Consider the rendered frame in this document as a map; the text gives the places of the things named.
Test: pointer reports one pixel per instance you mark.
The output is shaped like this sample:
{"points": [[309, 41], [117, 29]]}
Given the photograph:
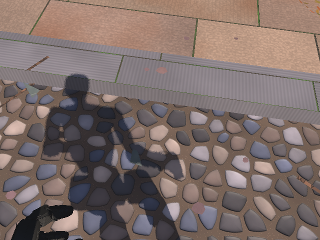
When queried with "left robot hand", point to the left robot hand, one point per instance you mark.
{"points": [[29, 228]]}

